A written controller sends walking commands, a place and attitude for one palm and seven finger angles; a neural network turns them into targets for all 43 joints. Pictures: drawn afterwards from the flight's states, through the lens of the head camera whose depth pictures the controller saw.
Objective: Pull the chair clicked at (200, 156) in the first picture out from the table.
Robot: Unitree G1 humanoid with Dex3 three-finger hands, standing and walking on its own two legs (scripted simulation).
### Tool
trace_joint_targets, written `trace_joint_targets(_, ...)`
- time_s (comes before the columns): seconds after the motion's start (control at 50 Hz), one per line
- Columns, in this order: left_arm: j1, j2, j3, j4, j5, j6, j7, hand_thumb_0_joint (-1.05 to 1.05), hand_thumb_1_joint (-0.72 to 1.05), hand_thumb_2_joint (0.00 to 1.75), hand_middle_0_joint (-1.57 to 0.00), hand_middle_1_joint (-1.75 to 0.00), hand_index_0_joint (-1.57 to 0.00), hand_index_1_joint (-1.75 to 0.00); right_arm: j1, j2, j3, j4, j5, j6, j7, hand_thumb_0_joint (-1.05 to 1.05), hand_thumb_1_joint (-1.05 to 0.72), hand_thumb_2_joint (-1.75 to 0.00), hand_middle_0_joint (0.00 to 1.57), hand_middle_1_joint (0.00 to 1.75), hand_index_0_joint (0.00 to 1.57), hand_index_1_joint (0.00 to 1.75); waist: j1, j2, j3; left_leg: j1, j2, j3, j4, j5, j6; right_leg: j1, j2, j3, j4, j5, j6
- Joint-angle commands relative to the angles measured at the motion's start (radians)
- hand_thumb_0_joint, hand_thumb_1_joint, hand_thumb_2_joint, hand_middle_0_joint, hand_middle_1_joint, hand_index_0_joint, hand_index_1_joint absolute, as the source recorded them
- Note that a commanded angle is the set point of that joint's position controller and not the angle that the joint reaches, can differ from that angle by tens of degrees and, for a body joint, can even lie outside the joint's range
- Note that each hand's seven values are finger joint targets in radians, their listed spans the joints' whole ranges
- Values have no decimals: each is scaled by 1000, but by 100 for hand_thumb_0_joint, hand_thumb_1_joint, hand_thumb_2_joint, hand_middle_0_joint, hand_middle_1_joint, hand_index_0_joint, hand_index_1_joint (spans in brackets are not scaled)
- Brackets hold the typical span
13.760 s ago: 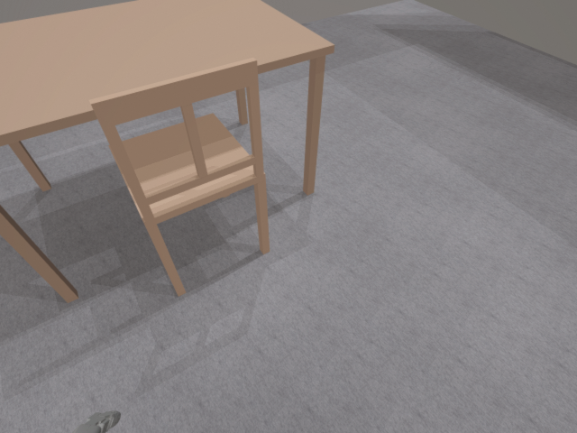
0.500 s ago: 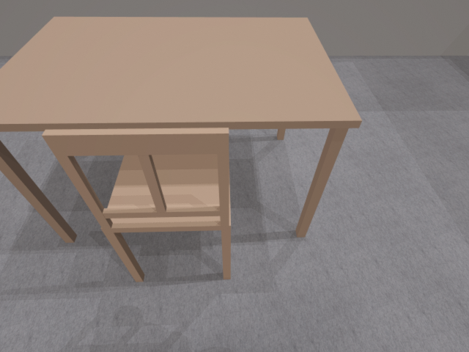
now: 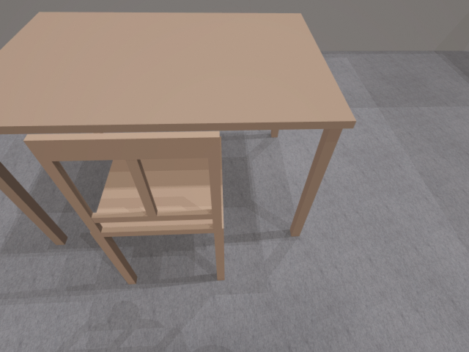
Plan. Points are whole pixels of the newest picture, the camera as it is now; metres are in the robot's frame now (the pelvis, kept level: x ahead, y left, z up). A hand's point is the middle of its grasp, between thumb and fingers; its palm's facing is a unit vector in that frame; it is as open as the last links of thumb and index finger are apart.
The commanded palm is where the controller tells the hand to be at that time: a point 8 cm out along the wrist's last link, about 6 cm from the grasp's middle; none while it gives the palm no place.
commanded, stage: look again from close up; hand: left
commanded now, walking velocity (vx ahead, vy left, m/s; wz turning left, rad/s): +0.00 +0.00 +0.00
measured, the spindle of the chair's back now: (143, 188) +0.51 +0.26 -0.12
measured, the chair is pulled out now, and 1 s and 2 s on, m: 0.00 0.00 0.00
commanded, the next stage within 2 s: shuffle to correct the standing spot in 0.40 s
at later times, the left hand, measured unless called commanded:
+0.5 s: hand out of the picture +0.01 +0.17 -0.17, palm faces +0.01 -0.98 -0.19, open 7.4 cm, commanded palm none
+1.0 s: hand out of the picture +0.11 +0.21 -0.17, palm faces +0.08 -0.97 -0.22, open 7.4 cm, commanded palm none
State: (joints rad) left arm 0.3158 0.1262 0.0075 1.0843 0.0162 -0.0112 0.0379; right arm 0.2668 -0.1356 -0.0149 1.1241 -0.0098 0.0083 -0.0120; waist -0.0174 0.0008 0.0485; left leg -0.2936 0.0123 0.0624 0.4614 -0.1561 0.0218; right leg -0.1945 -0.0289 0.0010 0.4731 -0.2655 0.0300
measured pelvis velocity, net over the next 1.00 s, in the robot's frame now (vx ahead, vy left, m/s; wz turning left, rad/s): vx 0.09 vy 0.02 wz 0.06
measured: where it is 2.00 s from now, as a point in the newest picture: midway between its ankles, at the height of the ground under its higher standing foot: outside the picture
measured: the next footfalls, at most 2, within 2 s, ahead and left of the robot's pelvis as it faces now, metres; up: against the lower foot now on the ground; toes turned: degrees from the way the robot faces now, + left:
right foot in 1.16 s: +0.19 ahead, -0.09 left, +0.00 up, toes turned +1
left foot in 1.62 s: +0.07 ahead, +0.14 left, +0.00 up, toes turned +8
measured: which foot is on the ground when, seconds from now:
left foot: down 0.00-1.00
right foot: down 0.00-0.82, up 0.84-1.00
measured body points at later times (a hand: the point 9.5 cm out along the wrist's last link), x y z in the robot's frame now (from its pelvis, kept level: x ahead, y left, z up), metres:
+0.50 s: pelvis +0.02 +0.00 +0.00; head +0.04 +0.00 +0.45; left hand +0.01 +0.22 -0.16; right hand +0.02 -0.22 -0.16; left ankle +0.06 +0.10 -0.74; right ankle -0.01 -0.14 -0.74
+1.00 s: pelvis +0.09 +0.02 +0.00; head +0.13 +0.02 +0.45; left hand +0.11 +0.26 -0.15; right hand +0.07 -0.20 -0.16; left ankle +0.06 +0.11 -0.74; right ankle +0.07 -0.09 -0.68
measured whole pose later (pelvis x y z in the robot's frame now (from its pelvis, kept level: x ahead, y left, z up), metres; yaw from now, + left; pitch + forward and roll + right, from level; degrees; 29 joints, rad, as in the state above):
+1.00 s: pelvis +0.09 +0.02 +0.00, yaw +3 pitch +1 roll +1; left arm 0.23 0.17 0.04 1.04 0.01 0.01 0.03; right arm 0.33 -0.15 0.00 1.08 -0.02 -0.03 -0.04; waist -0.02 -0.02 0.07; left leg -0.17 -0.05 0.09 0.43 -0.27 0.06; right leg -0.42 -0.05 -0.05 0.97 -0.39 0.02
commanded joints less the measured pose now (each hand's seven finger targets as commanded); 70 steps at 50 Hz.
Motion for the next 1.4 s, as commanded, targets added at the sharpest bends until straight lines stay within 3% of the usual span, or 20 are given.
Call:
trace_joint_targets(0.0,88,92,12,-16,4,-14,9,0,90,90,-20,-30,-20,-30,50,-100,-15,-30,1,-11,-3,0,-90,-90,20,30,20,30,8,2,15,81,86,-97,-95,-36,-3,-80,-66,52,-108,54,-41)
trace_joint_targets(0.3,71,103,11,-3,5,-10,5,0,90,90,-20,-30,-20,-30,29,-117,-12,-24,0,-9,-3,0,-90,-90,20,30,20,30,7,1,27,100,89,-103,-126,-66,-4,-75,-65,48,-122,34,-37)
trace_joint_targets(0.48,76,106,10,4,3,-13,6,0,90,90,-20,-30,-20,-30,28,-120,-9,-17,2,-17,-6,0,-90,-90,20,30,20,30,10,-2,-15,148,94,-88,-102,58,-2,-46,-72,53,-118,111,-34)
trace_joint_targets(0.56,69,130,24,-2,8,-4,0,0,90,90,-20,-30,-20,-30,25,-132,-15,-20,-5,-4,0,0,-90,-90,20,30,20,30,15,8,35,72,69,-92,-98,-194,1,-68,-78,53,-126,-135,-48)
trace_joint_targets(0.66,76,189,58,-29,9,6,-5,0,90,90,-20,-30,-20,-30,20,-114,-21,-69,-12,5,7,0,-90,-90,20,30,20,30,27,-141,98,-106,0,-3,120,-238,-12,-38,-205,180,-217,-337,-124)
trace_joint_targets(0.72,61,205,72,-49,12,-2,-3,0,90,90,-20,-30,-20,-30,28,-110,-24,-95,-11,-6,9,0,-90,-90,20,30,20,30,19,-163,87,-117,20,17,180,-214,-12,4,-281,194,-180,-164,-164)
trace_joint_targets(0.76,27,189,73,-63,12,-1,-10,0,90,90,-20,-30,-20,-30,105,-113,-21,-81,-8,-21,9,0,-90,-90,20,30,20,30,-17,-82,66,46,22,12,30,-134,3,-59,-206,57,-18,-29,-121)
trace_joint_targets(0.78,18,149,66,-73,9,1,-17,0,90,90,-20,-30,-20,-30,187,-163,-29,-60,-15,-31,4,0,-90,-90,20,30,20,30,-46,92,41,163,95,-134,-59,-37,49,-148,-94,-61,185,-18,-76)
trace_joint_targets(0.8,9,103,54,-95,6,-2,-20,0,90,90,-20,-30,-20,-30,275,-232,-47,-36,-25,-34,-2,0,-90,-90,20,30,20,30,-63,312,17,297,263,-394,-170,21,136,-334,8,-166,431,-243,-31)
trace_joint_targets(0.82,-55,104,45,-118,19,-6,-13,0,90,90,-20,-30,-20,-30,339,-231,-45,-20,-20,-36,-13,0,-90,-90,20,30,20,30,-87,300,49,309,308,-479,-217,92,182,-435,6,-86,610,-344,-38)
trace_joint_targets(0.88,-72,83,41,-102,9,-11,-15,0,90,90,-20,-30,-20,-30,210,-153,-11,-57,-16,-50,-28,0,-90,-90,20,30,20,30,-20,46,45,206,276,-318,-166,510,186,-393,-68,-5,659,-192,-29)
trace_joint_targets(0.94,-7,58,28,-77,-5,11,-8,0,90,90,-20,-30,-20,-30,104,-151,-3,-75,-6,-53,-39,0,-90,-90,20,30,20,30,32,54,-43,193,227,-158,-118,774,147,-235,-57,-5,459,-91,-2)
trace_joint_targets(1.02,-17,98,33,-94,-1,20,1,0,90,90,-20,-30,-20,-30,84,-169,-20,-74,-3,-35,-41,0,-90,-90,20,30,20,30,18,114,-73,242,235,-147,-74,806,129,-180,-21,-30,277,-52,-17)
trace_joint_targets(1.1,6,122,48,-103,4,13,4,0,90,90,-20,-30,-20,-30,55,-170,-40,-81,-6,-14,-35,0,-90,-90,20,30,20,30,42,84,-66,205,202,-126,31,644,72,-67,-25,-18,53,129,-33)
trace_joint_targets(1.12,37,163,54,-97,8,0,6,0,90,90,-20,-30,-20,-30,63,-159,-42,-86,-1,-10,-32,0,-90,-90,20,30,20,30,48,-10,-100,155,140,-95,125,475,28,23,-68,48,-16,452,-47)
trace_joint_targets(1.14,36,209,63,-97,16,-8,12,0,90,90,-20,-30,-20,-30,108,-124,-48,-92,6,-4,-28,0,-90,-90,20,30,20,30,25,-164,-136,26,26,-23,258,101,-23,125,-230,216,0,845,-133)
trace_joint_targets(1.16,24,236,65,-97,9,-8,10,0,90,90,-20,-30,-20,-30,120,-100,-50,-97,8,9,-29,0,-90,-90,20,30,20,30,20,-227,-144,-51,-43,-11,392,-425,-49,166,-368,262,-16,1080,-245)
trace_joint_targets(1.18,5,214,62,-105,6,-5,16,0,90,90,-20,-30,-20,-30,78,-95,-49,-94,4,24,-35,0,-90,-90,20,30,20,30,32,-194,-129,-65,-17,-77,503,-477,-44,127,-367,256,-36,1036,-284)
trace_joint_targets(1.24,-73,188,60,-134,5,5,23,0,90,90,-20,-30,-20,-30,27,-96,-52,-95,-1,45,-28,0,-90,-90,20,30,20,30,16,-112,-64,-121,-6,-98,649,-390,-55,52,-297,190,-66,835,-264)
trace_joint_targets(1.38,-78,219,77,-161,16,8,12,0,90,90,-20,-30,-20,-30,-24,-112,-54,-136,-8,54,-2,0,-90,-90,20,30,20,30,37,-116,-81,-115,1,-77,527,-280,-74,38,-255,182,-151,390,-227)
